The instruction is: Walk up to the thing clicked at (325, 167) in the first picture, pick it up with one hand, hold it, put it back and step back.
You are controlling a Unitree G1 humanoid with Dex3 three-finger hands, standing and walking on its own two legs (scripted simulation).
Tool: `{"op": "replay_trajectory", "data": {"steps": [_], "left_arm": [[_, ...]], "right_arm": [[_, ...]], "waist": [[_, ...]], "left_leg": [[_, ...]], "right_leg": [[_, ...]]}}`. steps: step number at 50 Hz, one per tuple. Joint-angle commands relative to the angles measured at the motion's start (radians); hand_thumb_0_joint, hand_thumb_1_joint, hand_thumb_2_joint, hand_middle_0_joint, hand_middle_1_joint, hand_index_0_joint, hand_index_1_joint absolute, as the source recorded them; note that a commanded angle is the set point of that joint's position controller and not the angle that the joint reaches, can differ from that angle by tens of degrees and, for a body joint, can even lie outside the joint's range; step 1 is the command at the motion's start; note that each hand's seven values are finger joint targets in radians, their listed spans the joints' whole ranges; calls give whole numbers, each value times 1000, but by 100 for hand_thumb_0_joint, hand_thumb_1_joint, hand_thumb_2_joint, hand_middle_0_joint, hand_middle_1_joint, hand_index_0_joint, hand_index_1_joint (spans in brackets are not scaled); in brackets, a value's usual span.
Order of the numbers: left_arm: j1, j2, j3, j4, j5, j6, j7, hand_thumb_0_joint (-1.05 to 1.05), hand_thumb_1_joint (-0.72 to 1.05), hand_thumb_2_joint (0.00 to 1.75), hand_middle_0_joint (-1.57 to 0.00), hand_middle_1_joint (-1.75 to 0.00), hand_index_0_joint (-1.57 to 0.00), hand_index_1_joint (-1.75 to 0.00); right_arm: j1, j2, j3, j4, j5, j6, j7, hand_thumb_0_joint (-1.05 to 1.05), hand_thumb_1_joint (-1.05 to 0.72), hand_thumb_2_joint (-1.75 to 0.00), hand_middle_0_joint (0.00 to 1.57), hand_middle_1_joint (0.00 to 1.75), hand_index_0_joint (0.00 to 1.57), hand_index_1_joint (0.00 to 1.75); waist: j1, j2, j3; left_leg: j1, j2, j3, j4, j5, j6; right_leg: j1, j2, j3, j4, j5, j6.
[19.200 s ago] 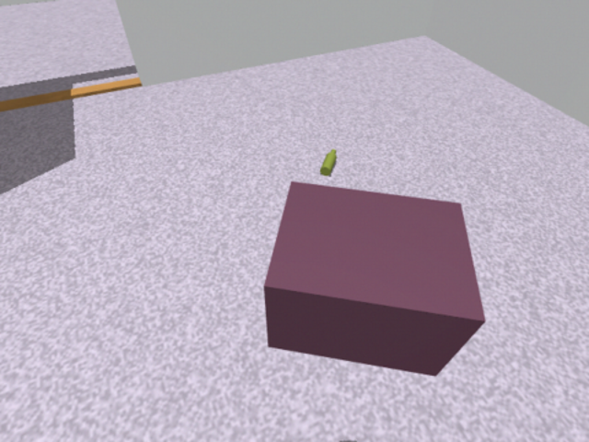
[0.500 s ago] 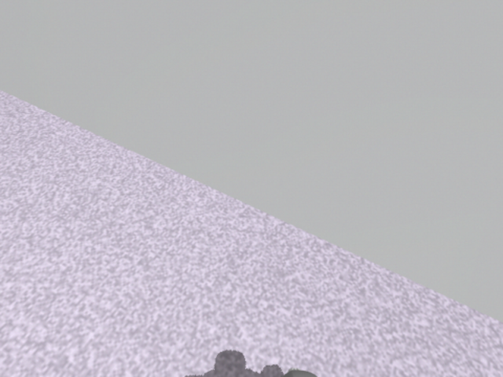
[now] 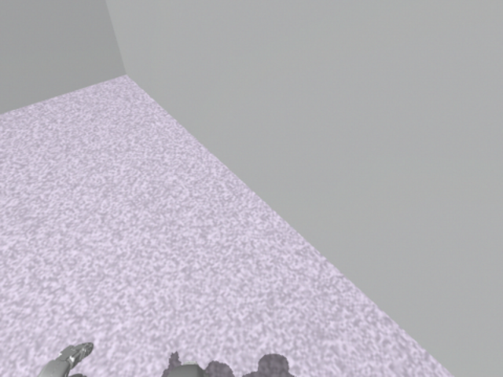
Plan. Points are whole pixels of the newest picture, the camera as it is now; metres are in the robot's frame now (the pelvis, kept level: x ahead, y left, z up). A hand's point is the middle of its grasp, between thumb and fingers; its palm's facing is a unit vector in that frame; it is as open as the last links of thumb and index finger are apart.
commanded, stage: walk up
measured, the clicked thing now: out of the picture +0.12 +1.44 -0.75
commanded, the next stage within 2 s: none
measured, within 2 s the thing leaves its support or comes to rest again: neither
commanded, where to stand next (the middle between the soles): +0.25 -0.02 m, yaw +85 degrees
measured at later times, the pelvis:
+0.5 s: pelvis +0.19 -0.10 -0.04, yaw +25 degrees
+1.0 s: pelvis +0.20 -0.13 -0.04, yaw +50 degrees
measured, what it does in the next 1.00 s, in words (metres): walks ahead, turning left: left foot, then right foot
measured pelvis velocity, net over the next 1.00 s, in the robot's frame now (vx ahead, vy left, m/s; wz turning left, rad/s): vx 0.20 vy -0.13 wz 0.88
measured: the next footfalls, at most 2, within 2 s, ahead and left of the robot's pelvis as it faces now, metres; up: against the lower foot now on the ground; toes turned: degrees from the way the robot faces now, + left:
left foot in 0.12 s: +0.18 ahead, +0.11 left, +0.00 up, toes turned +11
right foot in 0.48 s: +0.37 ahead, -0.19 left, +0.00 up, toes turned +23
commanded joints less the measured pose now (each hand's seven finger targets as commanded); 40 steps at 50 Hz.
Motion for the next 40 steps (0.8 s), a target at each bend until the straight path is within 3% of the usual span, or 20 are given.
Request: {"op": "replay_trajectory", "data": {"steps": [1, 3, 5, 6, 7, 8, 9, 12, 15, 18, 20, 22, 23, 24, 25, 26, 28, 31, 36, 40], "left_arm": [[-63, 247, 90, -111, 4, 0, 4, 0, 90, 90, -20, -30, -20, -30], [-80, 266, 91, -124, 6, 12, 0, 0, 90, 90, -20, -30, -20, -30], [-22, 206, 65, -132, 1, 22, -3, 0, 90, 90, -20, -30, -20, -30], [-7, 135, 48, -153, -1, 22, -2, 0, 90, 90, -20, -30, -20, -30], [-14, 168, 43, -183, -6, 19, 0, 0, 90, 90, -20, -30, -20, -30], [-54, 264, 58, -187, 1, 16, 4, 0, 90, 90, -20, -30, -20, -30], [-20, 274, 56, -163, 1, 13, 4, 0, 90, 90, -20, -30, -20, -30], [66, 283, 76, -104, 1, 21, -2, 0, 90, 90, -20, -30, -20, -30], [65, 243, 79, -104, -6, 35, -4, 0, 90, 90, -20, -30, -20, -30], [45, 186, 66, -116, -28, 26, 26, 0, 90, 90, -20, -30, -20, -30], [45, 175, 65, -121, -40, 14, 43, 0, 90, 90, -20, -30, -20, -30], [119, 202, 72, -88, -37, 1, 61, 0, 90, 90, -20, -30, -20, -30], [168, 267, 90, -82, -21, -1, 74, 0, 90, 90, -20, -30, -20, -30], [126, 338, 97, -108, -8, -3, 80, 0, 90, 90, -20, -30, -20, -30], [10, 370, 102, -127, -8, 3, 77, 0, 90, 90, -20, -30, -20, -30], [-28, 342, 96, -130, -11, -2, 78, 0, 90, 90, -20, -30, -20, -30], [-64, 303, 87, -102, -10, -10, 86, 0, 90, 90, -20, -30, -20, -30], [-4, 291, 94, -68, -14, -20, 95, 0, 90, 90, -20, -30, -20, -30], [83, 305, 102, -63, -19, -32, 103, 0, 90, 90, -20, -30, -20, -30], [48, 349, 102, -74, -20, -32, 100, 0, 90, 90, -20, -30, -20, -30]], "right_arm": [[16, -152, -45, -102, 11, -35, -12, 0, -90, -90, 20, 30, 20, 30], [83, -168, -58, -106, 11, -36, -29, 0, -90, -90, 20, 30, 20, 30], [262, -230, -92, -71, 1, -41, -65, 0, -90, -90, 20, 30, 20, 30], [303, -296, -107, -96, -18, -45, -89, 0, -90, -90, 20, 30, 20, 30], [273, -369, -114, -149, -15, -49, -102, 0, -90, -90, 20, 30, 20, 30], [223, -374, -119, -160, 20, -50, -109, 0, -90, -90, 20, 30, 20, 30], [165, -325, -98, -175, 22, -52, -111, 0, -90, -90, 20, 30, 20, 30], [89, -273, -70, -204, 15, -67, -116, 0, -90, -90, 20, 30, 20, 30], [42, -268, -63, -222, -3, -69, -107, 0, -90, -90, 20, 30, 20, 30], [8, -235, -58, -241, -19, -56, -104, 0, -90, -90, 20, 30, 20, 30], [-5, -234, -67, -254, -21, -42, -103, 0, -90, -90, 20, 30, 20, 30], [-40, -196, -62, -280, -5, -17, -106, 0, -90, -90, 20, 30, 20, 30], [-7, -130, -46, -285, 2, -7, -111, 0, -90, -90, 20, 30, 20, 30], [62, -89, -35, -290, 0, -1, -115, 0, -90, -90, 20, 30, 20, 30], [100, -162, -65, -259, -8, 12, -124, 0, -90, -90, 20, 30, 20, 30], [75, -204, -80, -232, -15, 18, -116, 0, -90, -90, 20, 30, 20, 30], [91, -207, -91, -197, -11, 27, -80, 0, -90, -90, 20, 30, 20, 30], [81, -180, -84, -177, -25, 40, -39, 0, -90, -90, 20, 30, 20, 30], [-33, -168, -78, -203, -41, 51, -19, 0, -90, -90, 20, 30, 20, 30], [-74, -171, -88, -195, -44, 43, -4, 0, -90, -90, 20, 30, 20, 30]], "waist": [[13, -107, -20], [-37, -66, -45], [-134, 142, -157], [-142, 310, -123], [-120, 254, -130], [-108, 132, -126], [-76, 62, -107], [-24, 121, -87], [-2, 163, -16], [-1, 228, -18], [1, 275, -89], [58, 178, -162], [88, -34, -180], [38, -258, -170], [-2, -288, -179], [-13, -214, -103], [-34, -198, -58], [-6, -213, -70], [34, -164, -105], [8, -95, -135]], "left_leg": [[87, -14, 63, -120, 53, 13], [225, -43, 77, -139, 5, 37], [597, -97, -12, -249, -168, 128], [664, 100, -409, -394, -299, 209], [657, 327, -907, -530, -347, 334], [585, 380, -955, -567, -363, 368], [547, 305, -771, -538, -312, 327], [323, 161, -498, -462, -221, 244], [115, 76, -403, -445, -159, 218], [33, 13, -339, -321, 330, 172], [61, -11, -352, -210, 493, 143], [-13, -97, -338, -59, 330, 82], [-127, -166, -277, 110, 50, 41], [-216, -207, -190, 260, -364, 12], [-171, -129, -167, 390, -422, 2], [-179, -90, -192, 417, -366, -3], [-165, -38, -175, 412, -236, -10], [-158, -29, -131, 338, -186, -8], [-181, -13, -104, 216, -175, -26], [-37, -2, -88, 136, -176, -22]], "right_leg": [[-89, -241, 111, -98, -77, -132], [-176, -263, 106, 11, -107, -124], [-392, -144, 0, 492, 64, -58], [-615, -1, 3, 763, -296, 6], [-778, 67, 156, 867, -358, 34], [-741, -32, 342, 866, -291, 25], [-710, -54, 320, 832, -278, 29], [-519, -72, 312, 702, -195, 31], [-414, -23, 255, 605, -144, 39], [-316, 21, 203, 469, -76, 36], [-245, 45, 193, 376, 0, 18], [-71, 56, 186, 206, 133, -8], [15, -102, 374, 75, 53, -47], [0, -389, 650, -52, 54, -104], [-109, -492, 777, -120, -95, -191], [-153, -449, 729, -114, -162, -196], [-179, -329, 489, -54, -151, -164], [-102, -293, 348, -6, -66, -145], [46, -370, 281, 6, 209, -157], [-50, -403, 175, 41, 180, -151]]}}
